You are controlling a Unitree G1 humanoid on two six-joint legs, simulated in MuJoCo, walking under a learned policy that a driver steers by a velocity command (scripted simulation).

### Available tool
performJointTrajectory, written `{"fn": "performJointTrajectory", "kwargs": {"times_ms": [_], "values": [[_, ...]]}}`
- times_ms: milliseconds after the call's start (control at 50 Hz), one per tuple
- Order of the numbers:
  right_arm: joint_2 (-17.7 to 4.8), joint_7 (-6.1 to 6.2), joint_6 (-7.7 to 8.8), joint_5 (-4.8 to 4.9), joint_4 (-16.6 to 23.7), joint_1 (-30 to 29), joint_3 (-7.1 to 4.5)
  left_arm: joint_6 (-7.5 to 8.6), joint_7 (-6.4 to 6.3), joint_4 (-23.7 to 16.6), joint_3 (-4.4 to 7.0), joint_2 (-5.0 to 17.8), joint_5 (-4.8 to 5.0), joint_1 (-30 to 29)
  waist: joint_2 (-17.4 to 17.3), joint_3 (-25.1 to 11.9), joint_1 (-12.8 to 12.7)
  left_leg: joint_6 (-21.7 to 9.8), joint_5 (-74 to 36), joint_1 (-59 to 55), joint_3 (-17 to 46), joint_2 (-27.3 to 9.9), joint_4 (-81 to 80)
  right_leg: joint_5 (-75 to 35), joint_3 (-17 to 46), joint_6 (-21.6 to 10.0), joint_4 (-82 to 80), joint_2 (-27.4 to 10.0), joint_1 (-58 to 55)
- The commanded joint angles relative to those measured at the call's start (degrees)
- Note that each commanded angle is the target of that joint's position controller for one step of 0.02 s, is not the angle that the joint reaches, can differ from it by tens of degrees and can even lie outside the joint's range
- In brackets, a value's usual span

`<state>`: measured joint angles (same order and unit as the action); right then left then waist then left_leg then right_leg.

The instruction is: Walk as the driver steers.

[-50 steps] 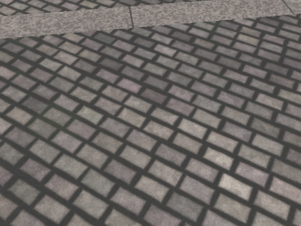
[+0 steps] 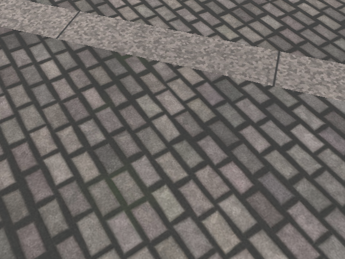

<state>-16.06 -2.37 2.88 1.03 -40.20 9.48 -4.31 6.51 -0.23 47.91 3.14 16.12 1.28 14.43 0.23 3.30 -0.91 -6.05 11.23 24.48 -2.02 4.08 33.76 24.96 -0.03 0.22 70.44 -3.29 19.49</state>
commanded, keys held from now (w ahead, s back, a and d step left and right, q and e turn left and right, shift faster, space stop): w+q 0.02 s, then w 0.08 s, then w+e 0.78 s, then w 0.12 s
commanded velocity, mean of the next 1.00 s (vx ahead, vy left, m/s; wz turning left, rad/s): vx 0.50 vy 0.00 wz -0.24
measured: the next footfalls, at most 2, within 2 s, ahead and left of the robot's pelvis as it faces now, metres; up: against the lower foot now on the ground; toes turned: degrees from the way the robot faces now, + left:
right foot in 0.44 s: +0.43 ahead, -0.13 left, +0.00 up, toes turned -3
left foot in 0.92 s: +0.72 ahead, +0.03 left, +0.00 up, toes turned -22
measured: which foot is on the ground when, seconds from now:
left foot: down 0.00-0.46, up 0.48-0.90, down 0.92-1.00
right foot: up 0.00-0.42, down 0.44-0.94, up 0.96-1.00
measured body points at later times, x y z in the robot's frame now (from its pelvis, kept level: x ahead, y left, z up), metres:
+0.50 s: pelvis +0.30 -0.05 -0.01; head +0.33 -0.05 +0.44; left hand +0.50 +0.20 -0.10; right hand +0.33 -0.33 -0.13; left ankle +0.10 +0.07 -0.66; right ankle +0.39 -0.13 -0.72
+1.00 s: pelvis +0.58 -0.04 +0.00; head +0.60 -0.04 +0.45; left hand +0.72 +0.21 -0.12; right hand +0.69 -0.35 -0.06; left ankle +0.68 +0.04 -0.72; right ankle +0.42 -0.13 -0.66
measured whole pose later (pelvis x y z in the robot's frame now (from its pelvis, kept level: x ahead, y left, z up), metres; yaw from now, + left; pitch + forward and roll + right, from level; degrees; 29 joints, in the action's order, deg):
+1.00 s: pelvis +0.58 -0.04 +0.00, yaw -19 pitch +2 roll +1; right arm -15.1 -0.9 7.1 -0.3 -38.2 6.7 -2.6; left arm 2.2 -0.6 42.3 3.3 17.0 1.7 20.8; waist 2.0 -0.6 -2.2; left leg -1.5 9.6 23.5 1.3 2.7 30.6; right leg 27.6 9.4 -2.0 58.3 5.1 17.1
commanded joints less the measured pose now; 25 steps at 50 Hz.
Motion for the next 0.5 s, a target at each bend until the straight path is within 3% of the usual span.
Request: {"fn": "performJointTrajectory", "kwargs": {"times_ms": [20, 80, 120, 180, 240, 340, 380, 400, 420, 440, 460, 480, 500], "values": [[-5.7, 0.64, 1.11, -0.61, 3.9, 3.0, -1.51, 1.88, -0.3, -6.1, 1.9, 7.9, -1.23, -1.9, -1.2, -8.0, 0.6, -11.5, -10.8, -20.5, 24.8, -15.5, -18.7, -6.7, 5.4, -0.7, -1.8, -4.4, 19.5], [-6.0, 1.23, 1.71, -0.64, 3.5, 3.2, -1.44, -0.24, -0.13, -6.2, 1.66, 5.5, -1.96, -0.7, -1.2, -6.7, -0.9, -11.6, -19.9, -13.6, 18.6, -13.8, -21.2, -10.8, 3.4, 1.4, -8.1, -4.5, 16.0], [-6.7, 1.92, 1.92, -0.67, 2.1, 5.4, -1.48, -0.68, -0.18, -7.2, 1.07, 4.0, -2.15, -3.9, -2.0, -5.2, 0.1, -10.6, -23.3, -12.9, 14.7, -12.7, -22.2, -17.2, 2.4, 2.5, -14.8, -4.3, 17.6], [-6.7, 2.36, 1.92, -0.6, 0.6, 7.7, -1.16, -0.52, 0.46, -7.9, 0.38, 3.0, -1.41, -8.8, -3.8, -3.9, 2.9, -7.2, -21.2, -14.1, 9.6, -10.6, -22.5, -29.6, 1.2, 1.6, -27.0, -3.4, 16.7], [-7.7, 2.31, 2.27, -0.71, -1.1, 10.1, -1.1, -0.29, 1.37, -9.1, -0.06, 2.7, -0.47, -13.7, -4.1, -2.0, 5.5, -6.0, -14.8, -17.0, 9.0, -12.5, -23.6, -35.8, 0.4, 0.1, -34.2, -2.2, 16.5], [-8.4, 2.55, 1.53, -0.87, -3.8, 12.2, -1.33, 0.02, 3.43, -12.0, -0.19, 3.3, 0.0, -17.9, -3.2, 0.5, 6.5, -5.2, -21.0, -29.9, 8.1, -17.5, -20.0, -26.8, 0.8, -3.4, -38.2, -0.6, 24.0], [-9.1, 2.99, 0.97, -0.89, -3.7, 10.7, -1.5, 0.04, 4.12, -12.3, 0.02, 3.8, -0.06, -15.9, -4.1, -1.2, 4.7, -3.7, -33.7, -31.6, 5.9, -17.7, -15.9, -21.7, -0.8, -5.2, -38.9, 1.6, 20.2], [-9.8, 3.25, 0.71, -0.99, -3.4, 9.8, -1.64, -0.14, 4.12, -11.9, 0.54, 4.8, -0.25, -13.0, -5.2, -3.9, 3.1, -3.0, -44.6, -31.8, 4.7, -17.1, -12.1, -19.3, -2.7, -6.1, -38.4, 3.6, 14.9], [-10.3, 3.52, 0.28, -1.02, -3.0, 8.8, -1.66, -0.37, 3.91, -10.7, 1.53, 6.6, -0.46, -7.4, -5.5, -7.7, -0.1, -1.9, -54.1, -31.0, 2.9, -15.8, -4.6, -18.7, -4.6, -7.4, -38.9, 6.1, 6.8], [-10.1, 3.87, 0.07, -0.97, -2.4, 7.7, -1.38, -0.58, 3.45, -8.9, 2.82, 9.0, -0.58, 0.8, -4.2, -12.2, -4.5, 0.0, -53.7, -25.3, 0.7, -13.6, 6.9, -22.7, -3.0, -9.5, -40.8, 6.3, -6.0], [-7.5, 4.15, 0.76, -2.41, -0.7, 10.1, -0.24, -1.0, 2.74, -8.1, 4.2, 14.4, -0.85, 9.2, 4.7, -19.4, -6.0, 2.8, -31.9, -9.6, -1.6, -9.6, 26.7, -27.5, 13.8, -15.1, -39.5, -5.7, -24.9], [-1.8, 2.97, 2.32, -2.25, -0.3, 15.0, 1.62, -0.96, 2.81, -8.0, 4.11, 14.5, -0.08, 9.9, 17.5, -25.5, -2.6, 6.6, 18.0, 12.3, 3.3, 2.2, 45.1, -17.8, 43.9, -25.4, -48.0, -16.5, -41.9], [-7.3, 1.91, 4.13, -0.76, 0.2, 10.9, 0.72, -1.34, 2.58, -7.9, 3.02, 10.1, 0.26, 10.1, 9.9, -23.5, -5.5, 5.2, 17.7, 19.2, 10.8, -1.7, 48.2, -8.1, 43.7, -22.2, -51.7, -14.8, -42.0]]}}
